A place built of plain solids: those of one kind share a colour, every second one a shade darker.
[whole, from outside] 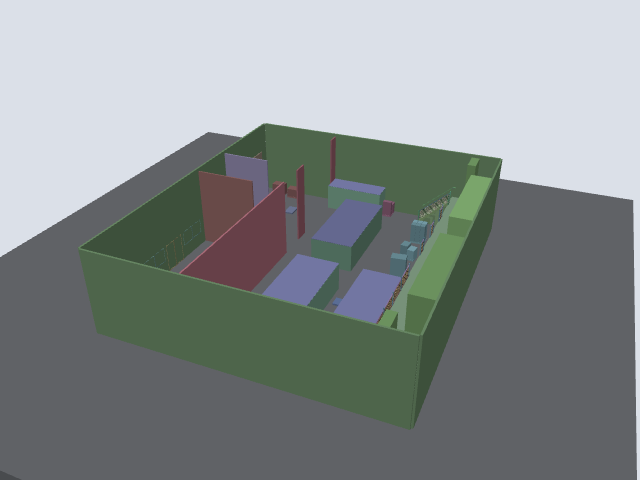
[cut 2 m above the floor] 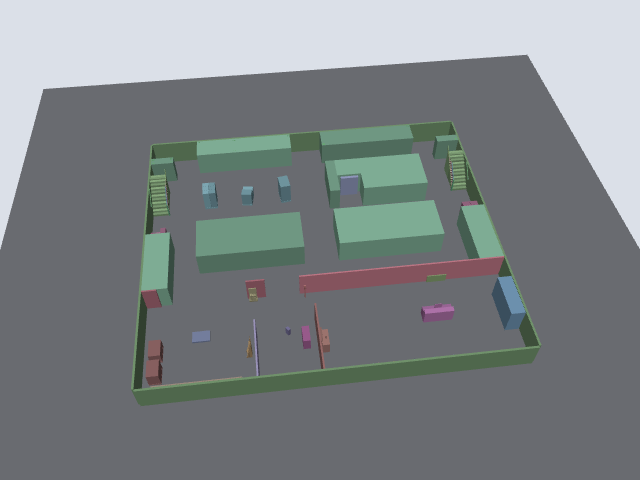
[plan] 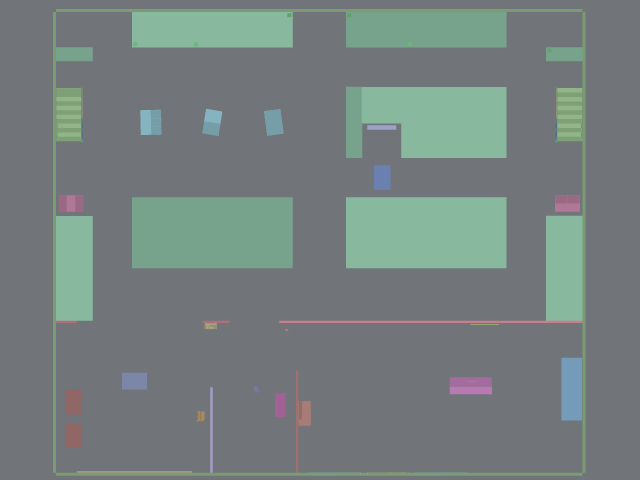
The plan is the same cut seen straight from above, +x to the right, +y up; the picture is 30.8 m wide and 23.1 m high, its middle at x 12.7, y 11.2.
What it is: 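A self-storage house; a reception shop, a loading bay, aisles of roller-shutter units, a steel mezzanine reached by steel stairs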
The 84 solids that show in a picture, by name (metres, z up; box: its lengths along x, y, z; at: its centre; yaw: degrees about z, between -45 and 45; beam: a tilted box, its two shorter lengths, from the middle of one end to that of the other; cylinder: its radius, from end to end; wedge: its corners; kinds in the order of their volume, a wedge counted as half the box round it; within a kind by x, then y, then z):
{
 "units_1": {"box": [1.77, 5.05, 2.3], "at": [0.88, 9.84, 1.1]},
 "units_2": {"box": [1.77, 0.68, 2.3], "at": [0.88, 20.14, 1.1]},
 "units_3": {"box": [7.74, 3.42, 2.3], "at": [7.52, 11.55, 1.1]},
 "units_4": {"box": [7.74, 1.72, 2.3], "at": [7.52, 21.32, 1.1]},
 "units_5": {"box": [0.79, 3.42, 2.3], "at": [14.34, 16.86, 1.1]},
 "units_6": {"box": [1.92, 1.77, 2.3], "at": [15.67, 17.68, 1.1]},
 "units_7": {"box": [7.74, 3.42, 2.3], "at": [17.81, 11.55, 1.1]},
 "units_8": {"box": [7.74, 1.72, 2.3], "at": [17.81, 21.32, 1.1]},
 "units_9": {"box": [5.07, 3.42, 2.3], "at": [19.14, 16.86, 1.1]},
 "units_10": {"box": [1.77, 5.05, 2.3], "at": [24.45, 9.84, 1.1]},
 "units_11": {"box": [1.77, 0.68, 2.3], "at": [24.45, 20.14, 1.1]},
 "units_deck_1": {"box": [1.77, 0.68, 3.96], "at": [0.88, 20.14, 4.48]},
 "units_deck_2": {"box": [7.74, 1.72, 3.96], "at": [7.52, 21.32, 4.48]},
 "units_deck_3": {"box": [7.74, 1.72, 3.96], "at": [17.81, 21.32, 4.48]},
 "units_deck_4": {"box": [1.77, 0.68, 3.96], "at": [24.45, 20.14, 4.48]},
 "wall_1": {"box": [0.15, 22.17, 6.76], "at": [-0.07, 11.09, 3.33]},
 "wall_2": {"box": [25.33, 0.15, 6.76], "at": [12.66, -0.07, 3.33]},
 "wall_3": {"box": [25.33, 0.15, 6.76], "at": [12.66, 22.25, 3.33]},
 "wall_4": {"box": [0.15, 22.17, 6.76], "at": [25.41, 11.09, 3.33]},
 "slab_deck_1": {"box": [25.33, 3.66, 0.25], "at": [12.66, 20.34, 2.37]},
 "deck_stair_1": {"box": [1.2, 0.64, 0.24], "at": [0.61, 16.27, 0.07]},
 "deck_stair_2": {"box": [1.2, 0.64, 0.43], "at": [0.61, 16.49, 0.17]},
 "deck_stair_3": {"box": [1.2, 0.64, 0.63], "at": [0.61, 16.7, 0.26]},
 "deck_stair_4": {"box": [1.2, 0.64, 0.82], "at": [0.61, 16.91, 0.36]},
 "deck_stair_5": {"box": [1.2, 0.64, 1.01], "at": [0.61, 17.13, 0.46]},
 "deck_stair_6": {"box": [1.2, 0.64, 1.2], "at": [0.61, 17.34, 0.55]},
 "deck_stair_7": {"box": [1.2, 0.64, 1.39], "at": [0.61, 17.55, 0.65]},
 "deck_stair_8": {"box": [1.2, 0.64, 1.59], "at": [0.61, 17.77, 0.74]},
 "deck_stair_9": {"box": [1.2, 0.64, 1.78], "at": [0.61, 17.98, 0.84]},
 "deck_stair_10": {"box": [1.2, 0.64, 1.97], "at": [0.61, 18.19, 0.94]},
 "deck_stair_11": {"box": [1.2, 0.42, 2.16], "at": [0.61, 18.3, 1.03]},
 "deck_stair_12": {"box": [1.2, 0.64, 0.24], "at": [24.72, 16.27, 0.07]},
 "deck_stair_13": {"box": [1.2, 0.64, 0.43], "at": [24.72, 16.49, 0.17]},
 "deck_stair_14": {"box": [1.2, 0.64, 0.63], "at": [24.72, 16.7, 0.26]},
 "deck_stair_15": {"box": [1.2, 0.64, 0.82], "at": [24.72, 16.91, 0.36]},
 "deck_stair_16": {"box": [1.2, 0.64, 1.01], "at": [24.72, 17.13, 0.46]},
 "deck_stair_17": {"box": [1.2, 0.64, 1.2], "at": [24.72, 17.34, 0.55]},
 "deck_stair_18": {"box": [1.2, 0.64, 1.39], "at": [24.72, 17.55, 0.65]},
 "deck_stair_19": {"box": [1.2, 0.64, 1.59], "at": [24.72, 17.77, 0.74]},
 "deck_stair_20": {"box": [1.2, 0.64, 1.78], "at": [24.72, 17.98, 0.84]},
 "deck_stair_21": {"box": [1.2, 0.64, 1.97], "at": [24.72, 18.19, 0.94]},
 "deck_stair_22": {"box": [1.2, 0.42, 2.16], "at": [24.72, 18.3, 1.03]},
 "deck_stair_23": {"box": [1.2, 0.22, 2.35], "at": [24.72, 18.41, 1.13]},
 "front_wall_1": {"box": [1.0, 0.12, 6.51], "at": [0.5, 7.26, 3.2]},
 "front_wall_2": {"box": [1.3, 0.12, 6.51], "at": [7.69, 7.26, 3.2]},
 "front_wall_3": {"box": [14.59, 0.12, 6.51], "at": [18.04, 7.26, 3.2]},
 "shelving_1": {"box": [0.99, 3.03, 2.1], "at": [24.82, 4.03, 1.0]},
 "park_1": {"box": [0.49, 0.39, 1.59], "at": [4.3, 17.25, 0.94], "yaw": 1.2},
 "park_2": {"box": [0.49, 0.39, 1.59], "at": [4.31, 16.85, 0.94], "yaw": 1.2},
 "park_3": {"box": [0.49, 0.39, 1.59], "at": [4.32, 16.46, 0.94], "yaw": 1.2},
 "park_4": {"box": [0.49, 0.39, 1.59], "at": [4.8, 17.26, 0.94], "yaw": 1.2},
 "park_5": {"box": [0.49, 0.39, 1.59], "at": [4.81, 16.87, 0.94], "yaw": 1.2},
 "park_6": {"box": [0.49, 0.39, 1.59], "at": [4.82, 16.47, 0.94], "yaw": 1.2},
 "park_7": {"box": [0.79, 0.59, 1.09], "at": [7.47, 16.56, 0.69], "yaw": -9.0},
 "park_8": {"box": [0.79, 0.59, 0.82], "at": [7.56, 17.16, 0.55], "yaw": -9.0},
 "park_9": {"box": [0.79, 1.19, 1.64], "at": [10.47, 16.86, 0.96], "yaw": 7.5},
 "reception_side_1": {"box": [0.12, 4.92, 6.51], "at": [11.6, 2.46, 3.2]},
 "bay_side_1": {"box": [0.12, 4.12, 6.51], "at": [7.48, 2.06, 3.2]},
 "utop_1": {"box": [1.75, 5.03, 0.03], "at": [0.88, 9.84, 2.26]},
 "utop_2": {"box": [7.71, 3.4, 0.03], "at": [7.52, 11.55, 2.26]},
 "utop_3": {"box": [7.71, 3.4, 0.03], "at": [17.81, 11.55, 2.26]},
 "utop_4": {"box": [7.71, 3.4, 0.03], "at": [17.81, 16.86, 2.26]},
 "foot_pallet_1": {"box": [0.39, 0.79, 0.88], "at": [0.32, 12.95, 0.58]},
 "foot_pallet_2": {"box": [0.39, 0.79, 0.88], "at": [0.72, 12.95, 0.58]},
 "foot_pallet_3": {"box": [0.39, 0.79, 1.32], "at": [1.12, 12.95, 0.8]},
 "foot_pallet_4": {"box": [0.59, 0.39, 1.25], "at": [24.31, 12.75, 0.77]},
 "foot_pallet_5": {"box": [0.59, 0.39, 1.25], "at": [24.31, 13.15, 0.77]},
 "foot_pallet_6": {"box": [1.2, 0.8, 0.19], "at": [24.61, 12.95, 0.05]},
 "foot_pallet_7": {"box": [0.59, 0.39, 1.25], "at": [24.91, 12.75, 0.77]},
 "foot_pallet_8": {"box": [0.59, 0.39, 1.25], "at": [24.91, 13.15, 0.77]},
 "loading_door_1": {"box": [5.55, 0.08, 4.25], "at": [3.77, 0.04, 2.08]},
 "bay_1": {"box": [0.79, 1.19, 0.99], "at": [0.85, 1.8, 0.64]},
 "bay_2": {"box": [0.8, 1.2, 0.19], "at": [0.85, 3.4, 0.05]},
 "bay_3": {"box": [0.79, 1.19, 0.76], "at": [0.85, 3.4, 0.52]},
 "counter_1": {"box": [2.04, 0.37, 1.13], "at": [19.96, 3.96, 0.52]},
 "counter_2": {"box": [2.02, 0.45, 0.79], "at": [19.96, 4.37, 0.35]},
 "more_packing_table_packing_table_1": {"box": [0.6, 1.2, 1.01], "at": [11.96, 2.86, 0.46]},
 "cleaner_cart_1": {"box": [0.5, 1.15, 1.07], "at": [10.79, 3.25, 0.48]},
 "cell_mattress_1": {"box": [1.4, 0.22, 1.95], "at": [15.67, 16.61, 0.93]},
 "onway_owbay_1": {"box": [1.2, 0.8, 0.19], "at": [3.77, 4.41, 0.05]},
 "onway_owopen_1": {"box": [0.8, 1.2, 0.19], "at": [15.69, 14.21, 0.05]},
 "deck_guard_string_1": {"wedge": [[1.24, 15.95, -0.02], [1.24, 15.95, 0.22], [1.24, 18.56, 2.33], [1.24, 18.56, 2.57], [1.28, 15.95, -0.02], [1.28, 15.95, 0.22], [1.28, 18.56, 2.33], [1.28, 18.56, 2.57]]},
 "hung_radiator_reception_1": {"box": [1.4, 0.06, 0.76], "at": [20.62, 7.13, 0.33]},
 "more_fire_point_fire_point_1": {"box": [0.55, 0.07, 1.29], "at": [7.44, 7.16, 0.6]}
}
